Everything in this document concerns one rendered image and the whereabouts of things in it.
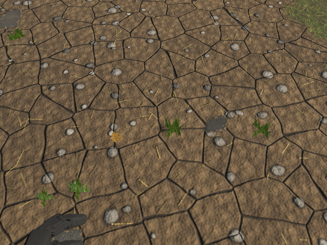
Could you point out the left robot hand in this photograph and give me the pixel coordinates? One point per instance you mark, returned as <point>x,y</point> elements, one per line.
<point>53,226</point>

